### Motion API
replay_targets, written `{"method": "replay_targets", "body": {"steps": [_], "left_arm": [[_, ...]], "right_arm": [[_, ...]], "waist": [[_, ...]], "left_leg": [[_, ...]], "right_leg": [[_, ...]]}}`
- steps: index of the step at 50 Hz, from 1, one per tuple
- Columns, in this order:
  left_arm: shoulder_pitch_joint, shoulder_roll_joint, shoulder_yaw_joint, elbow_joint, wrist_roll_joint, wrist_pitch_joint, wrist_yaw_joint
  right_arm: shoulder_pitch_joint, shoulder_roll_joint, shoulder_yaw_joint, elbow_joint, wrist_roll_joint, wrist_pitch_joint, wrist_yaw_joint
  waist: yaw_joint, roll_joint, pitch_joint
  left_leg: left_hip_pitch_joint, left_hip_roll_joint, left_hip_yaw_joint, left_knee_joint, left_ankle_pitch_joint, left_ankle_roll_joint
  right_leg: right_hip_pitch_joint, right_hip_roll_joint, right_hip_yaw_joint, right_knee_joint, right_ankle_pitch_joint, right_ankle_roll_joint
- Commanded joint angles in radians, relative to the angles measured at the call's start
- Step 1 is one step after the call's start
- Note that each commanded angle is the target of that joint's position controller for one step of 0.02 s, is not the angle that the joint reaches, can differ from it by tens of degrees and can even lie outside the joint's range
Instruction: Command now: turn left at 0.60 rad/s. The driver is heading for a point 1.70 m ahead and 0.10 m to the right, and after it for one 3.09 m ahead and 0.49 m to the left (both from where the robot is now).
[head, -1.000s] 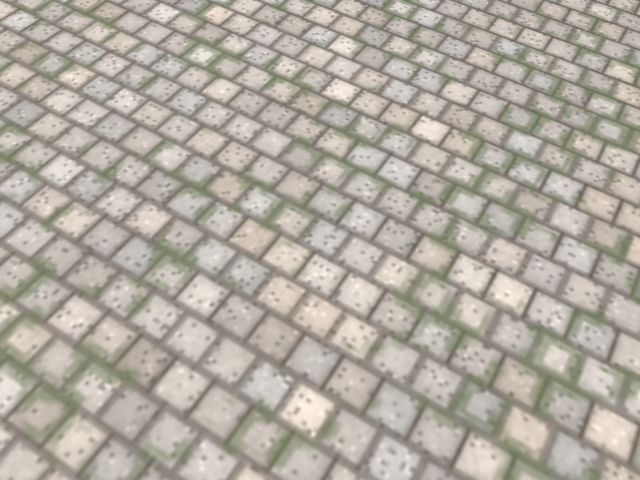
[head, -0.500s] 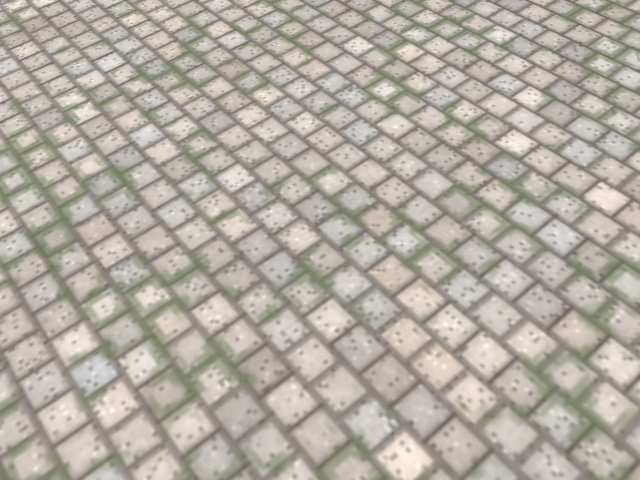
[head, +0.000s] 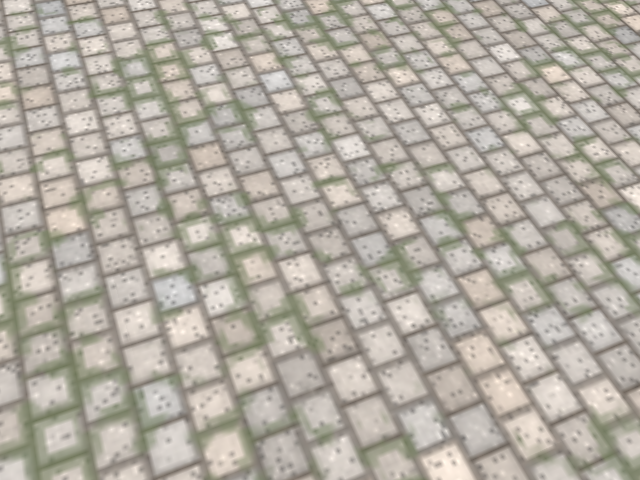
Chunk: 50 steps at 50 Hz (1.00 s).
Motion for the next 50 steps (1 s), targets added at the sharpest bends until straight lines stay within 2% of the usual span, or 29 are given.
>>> {"method": "replay_targets", "body": {"steps": [1, 6, 8, 9, 10, 11, 12, 13, 14, 16, 19, 20, 22, 23, 24, 25, 26, 27, 28, 30, 38, 40, 41, 43, 45, 47, 48, 49, 50], "left_arm": [[-0.032, 0.056, 0.009, -0.078, -0.002, -0.017, -0.004], [-0.014, 0.063, 0.007, -0.082, -0.012, -0.027, -0.022], [0.015, 0.051, 0.004, -0.08, -0.013, -0.035, -0.032], [0.044, 0.039, 0.002, -0.072, -0.007, -0.041, -0.036], [0.052, 0.06, 0.003, -0.077, 0.01, -0.046, -0.034], [0.054, 0.128, 0.011, -0.095, 0.028, -0.045, -0.029], [0.017, 0.121, 0.003, -0.079, 0.046, -0.045, -0.031], [-0.02, 0.067, -0.012, -0.101, 0.036, -0.052, -0.031], [-0.017, 0.069, -0.012, -0.095, 0.027, -0.054, -0.027], [-0.023, 0.088, -0.008, -0.085, 0.003, -0.055, -0.019], [-0.028, 0.065, -0.016, -0.074, 0.0, -0.037, -0.019], [-0.009, 0.061, -0.017, -0.068, 0.001, -0.03, -0.02], [0.007, 0.058, -0.021, -0.058, -0.009, -0.019, -0.022], [0.04, 0.052, -0.023, -0.047, -0.013, -0.021, -0.024], [0.071, 0.045, -0.028, -0.04, -0.005, -0.031, -0.028], [0.097, 0.043, -0.031, -0.044, 0.015, -0.045, -0.039], [0.084, 0.015, -0.039, -0.04, 0.02, -0.051, -0.039], [0.03, 0.039, -0.037, -0.038, 0.021, -0.049, -0.037], [0.013, 0.034, -0.036, -0.039, 0.016, -0.046, -0.034], [0.026, 0.03, -0.037, -0.032, 0.01, -0.033, -0.025], [0.068, 0.028, -0.034, 0.027, 0.005, -0.027, -0.008], [0.087, 0.022, -0.033, 0.05, -0.001, -0.024, -0.003], [0.08, 0.02, -0.032, 0.049, -0.007, -0.027, -0.001], [0.044, 0.011, -0.033, 0.026, -0.022, -0.048, -0.001], [0.042, 0.015, -0.029, 0.016, -0.036, -0.08, -0.013], [0.107, 0.007, -0.029, 0.041, -0.041, -0.106, -0.032], [0.198, 0.009, -0.023, 0.087, -0.037, -0.114, -0.038], [0.289, 0.03, -0.011, 0.133, -0.026, -0.116, -0.04], [0.398, 0.11, 0.009, 0.152, -0.018, -0.121, -0.039]], "right_arm": [[-0.03, -0.182, -0.053, -0.067, 0.001, -0.009, -0.009], [-0.042, -0.165, -0.041, -0.055, -0.005, 0.0, 0.005], [-0.064, -0.15, -0.031, -0.05, 0.001, 0.003, 0.006], [-0.076, -0.133, -0.023, -0.048, 0.007, 0.004, 0.005], [-0.041, -0.105, -0.014, -0.038, 0.002, 0.0, 0.003], [0.019, -0.065, -0.002, -0.032, -0.022, -0.007, 0.003], [0.006, -0.091, -0.014, -0.042, -0.011, -0.012, -0.001], [-0.009, -0.151, -0.03, -0.028, -0.019, -0.013, -0.008], [-0.031, -0.164, -0.041, -0.025, -0.01, -0.01, -0.009], [-0.017, -0.131, -0.041, -0.001, -0.008, 0.004, -0.012], [-0.01, -0.035, -0.009, 0.024, -0.002, 0.004, -0.001], [-0.02, -0.024, -0.004, 0.028, 0.001, 0.0, 0.001], [0.013, -0.029, -0.006, 0.056, 0.003, -0.003, 0.005], [0.014, -0.046, -0.007, 0.063, -0.004, -0.004, 0.007], [0.009, -0.091, -0.013, 0.053, -0.013, -0.004, 0.004], [0.006, -0.155, -0.026, 0.049, -0.016, -0.001, -0.003], [-0.003, -0.119, -0.021, 0.071, -0.017, -0.002, 0.004], [-0.016, -0.076, -0.011, 0.065, -0.02, -0.006, 0.011], [-0.014, -0.062, -0.004, 0.077, -0.026, -0.011, 0.01], [-0.008, -0.071, -0.003, 0.091, -0.024, -0.025, 0.008], [0.023, -0.051, 0.011, 0.145, -0.019, -0.039, -0.002], [0.054, -0.067, 0.005, 0.167, -0.011, -0.034, -0.007], [0.069, -0.095, -0.004, 0.17, -0.006, -0.03, -0.007], [0.106, -0.134, -0.014, 0.176, 0.0, -0.037, -0.005], [0.101, -0.128, -0.014, 0.182, 0.009, -0.056, -0.005], [0.041, -0.107, -0.008, 0.173, 0.023, -0.061, -0.002], [-0.008, -0.095, -0.005, 0.162, 0.027, -0.059, 0.001], [-0.031, -0.06, 0.004, 0.153, 0.016, -0.063, 0.001], [-0.058, 0.014, 0.024, 0.125, 0.007, -0.073, 0.002]], "waist": [[-0.009, 0.177, -0.136], [-0.024, 0.194, -0.138], [0.001, 0.185, -0.138], [0.027, 0.176, -0.137], [0.021, 0.129, -0.142], [-0.025, -0.066, -0.168], [-0.053, -0.226, -0.111], [-0.023, -0.177, -0.095], [-0.011, -0.16, -0.087], [-0.009, -0.115, -0.077], [-0.005, -0.122, -0.091], [0.011, -0.138, -0.102], [-0.005, -0.139, -0.122], [0.0, -0.123, -0.122], [0.015, -0.07, -0.136], [0.057, 0.053, -0.143], [0.054, 0.144, -0.149], [0.024, 0.106, -0.108], [0.022, 0.092, -0.093], [0.023, 0.098, -0.052], [0.019, 0.065, -0.027], [0.006, 0.086, -0.039], [-0.009, 0.123, -0.009], [-0.038, 0.213, 0.069], [-0.03, 0.238, 0.113], [0.02, 0.219, 0.092], [0.068, 0.188, 0.055], [0.099, 0.131, 0.015], [0.125, -0.097, -0.026]], "left_leg": [[0.14, 0.222, -0.265, -0.09, 0.221, 0.184], [0.095, 0.228, -0.329, -0.052, 0.228, 0.181], [0.087, 0.209, -0.339, -0.02, 0.25, 0.159], [0.06, 0.184, -0.329, -0.002, 0.224, 0.129], [0.013, 0.145, -0.303, 0.026, 0.123, 0.074], [-0.054, 0.042, -0.184, 0.188, -0.103, 0.007], [-0.1, -0.027, -0.071, 0.226, -0.32, -0.044], [-0.081, 0.009, -0.062, 0.35, -0.38, -0.086], [-0.114, 0.007, -0.049, 0.427, -0.372, -0.104], [-0.156, 0.034, -0.05, 0.496, -0.338, -0.139], [-0.07, 0.055, 0.028, 0.314, -0.29, -0.154], [-0.037, 0.053, 0.047, 0.231, -0.251, -0.153], [0.071, 0.038, 0.086, -0.01, -0.055, -0.136], [0.135, 0.043, 0.073, -0.1, 0.059, -0.118], [0.206, 0.096, 0.006, -0.093, 0.174, -0.091], [0.232, 0.155, -0.046, -0.019, 0.312, -0.047], [0.14, 0.142, -0.039, -0.012, 0.128, -0.007], [0.093, 0.126, -0.042, -0.036, 0.044, -0.003], [0.07, 0.124, -0.045, -0.051, 0.014, -0.013], [0.05, 0.114, -0.039, -0.052, 0.027, -0.026], [0.044, 0.098, -0.032, -0.048, 0.017, -0.026], [0.055, 0.09, -0.042, -0.077, -0.243, 0.001], [0.039, 0.119, -0.095, -0.117, -0.432, 0.035], [0.016, 0.249, -0.292, -0.232, -0.659, 0.129], [0.006, 0.318, -0.385, -0.265, -0.615, 0.177], [-0.005, 0.29, -0.304, -0.226, -0.498, 0.15], [-0.078, 0.234, -0.218, -0.18, -0.419, 0.115], [-0.14, 0.169, -0.127, -0.057, -0.309, 0.075], [-0.266, 0.044, 0.04, 0.253, -0.237, -0.004]], "right_leg": [[-0.005, 0.01, 0.026, -0.127, 0.011, 0.004], [0.128, 0.013, 0.01, -0.272, -0.017, -0.02], [0.206, 0.015, -0.003, -0.413, 0.046, -0.041], [0.288, 0.013, -0.012, -0.553, 0.164, -0.058], [0.376, -0.05, 0.04, -0.615, 0.291, -0.084], [0.45, -0.227, 0.207, -0.639, 0.491, -0.15], [0.329, -0.332, 0.356, -0.672, 0.505, -0.307], [0.3, -0.341, 0.358, -0.697, 0.453, -0.356], [0.321, -0.314, 0.333, -0.692, 0.428, -0.345], [0.359, -0.279, 0.277, -0.666, 0.421, -0.314], [0.364, -0.19, 0.15, -0.621, 0.507, -0.272], [0.379, -0.18, 0.138, -0.606, 0.533, -0.272], [0.385, -0.162, 0.122, -0.573, 0.527, -0.256], [0.367, -0.153, 0.122, -0.573, 0.488, -0.226], [0.322, -0.141, 0.117, -0.568, 0.401, -0.176], [0.279, -0.087, 0.061, -0.544, 0.303, -0.132], [0.335, -0.038, -0.007, -0.552, 0.187, -0.086], [0.344, -0.032, -0.018, -0.528, 0.173, -0.063], [0.344, -0.034, -0.021, -0.522, 0.184, -0.062], [0.329, -0.036, -0.017, -0.519, 0.213, -0.067], [0.326, -0.038, -0.016, -0.528, 0.22, -0.049], [0.297, 0.009, -0.071, -0.475, 0.034, -0.051], [0.237, 0.035, -0.103, -0.414, -0.064, -0.057], [0.107, 0.035, -0.113, -0.272, -0.11, -0.076], [0.052, -0.015, -0.055, -0.214, -0.13, -0.122], [0.165, -0.023, -0.064, -0.375, -0.103, -0.166], [0.35, 0.005, -0.093, -0.489, 0.038, -0.171], [0.493, 0.001, -0.054, -0.515, 0.104, -0.162], [0.608, -0.179, 0.25, -0.671, -0.07, -0.225]]}}
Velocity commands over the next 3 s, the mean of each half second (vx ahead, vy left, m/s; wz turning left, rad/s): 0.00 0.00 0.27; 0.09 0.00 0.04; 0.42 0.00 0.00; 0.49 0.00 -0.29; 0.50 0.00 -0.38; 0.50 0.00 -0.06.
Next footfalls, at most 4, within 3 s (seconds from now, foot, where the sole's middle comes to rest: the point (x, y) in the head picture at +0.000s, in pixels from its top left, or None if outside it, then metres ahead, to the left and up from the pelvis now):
0.20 right None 0.06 -0.14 -0.78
0.48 left None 0.00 0.13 -0.78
1.46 left None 0.40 0.16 -0.78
2.00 right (340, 354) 0.72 -0.07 -0.78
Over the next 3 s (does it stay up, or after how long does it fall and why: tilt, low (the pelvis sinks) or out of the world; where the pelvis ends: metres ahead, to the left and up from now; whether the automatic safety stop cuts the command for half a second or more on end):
stays up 1.10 -0.06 -0.01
